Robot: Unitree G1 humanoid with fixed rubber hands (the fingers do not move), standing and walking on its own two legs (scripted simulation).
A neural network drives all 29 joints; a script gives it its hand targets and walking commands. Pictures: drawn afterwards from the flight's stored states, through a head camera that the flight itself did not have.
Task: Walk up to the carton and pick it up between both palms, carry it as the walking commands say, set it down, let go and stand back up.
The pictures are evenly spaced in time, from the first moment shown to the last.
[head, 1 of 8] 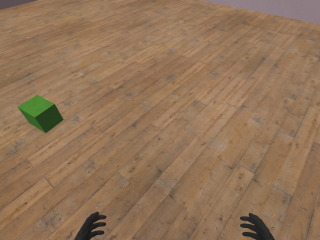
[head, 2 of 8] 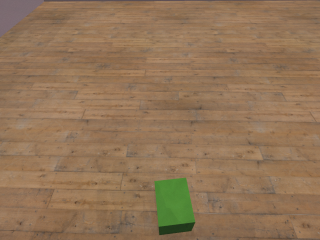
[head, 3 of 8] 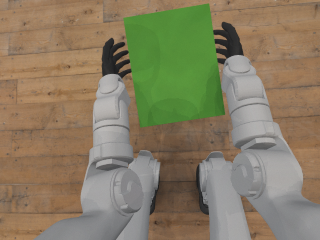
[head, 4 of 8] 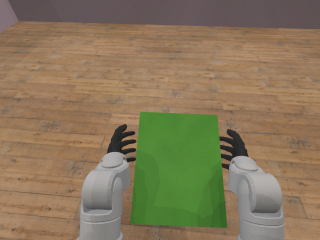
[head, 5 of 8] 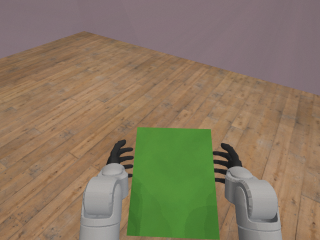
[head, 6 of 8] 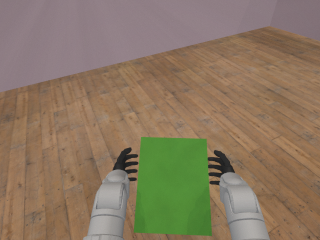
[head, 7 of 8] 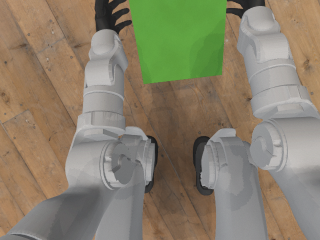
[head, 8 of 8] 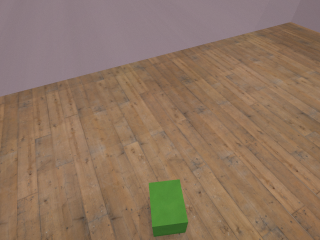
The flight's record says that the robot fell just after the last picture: no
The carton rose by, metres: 0.70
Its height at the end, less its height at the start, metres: +0.00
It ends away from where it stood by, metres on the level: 2.10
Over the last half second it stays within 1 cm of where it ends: yes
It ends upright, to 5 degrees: yes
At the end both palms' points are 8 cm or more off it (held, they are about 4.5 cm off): yes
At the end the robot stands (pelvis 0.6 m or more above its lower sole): yes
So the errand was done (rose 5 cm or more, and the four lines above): yes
